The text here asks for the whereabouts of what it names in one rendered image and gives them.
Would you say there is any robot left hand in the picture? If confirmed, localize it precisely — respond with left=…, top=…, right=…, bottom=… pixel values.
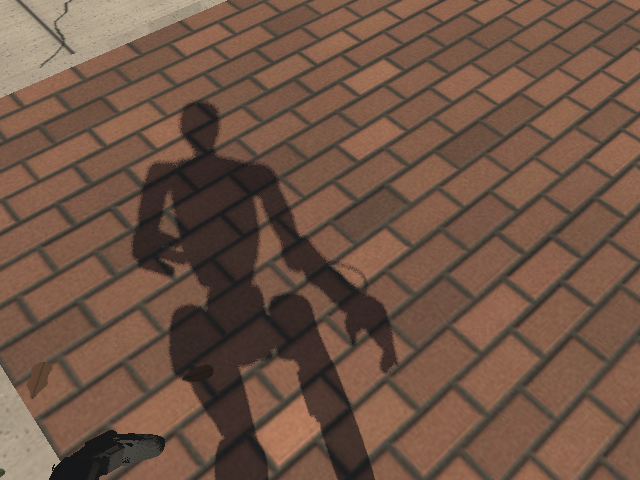
left=49, top=430, right=165, bottom=480

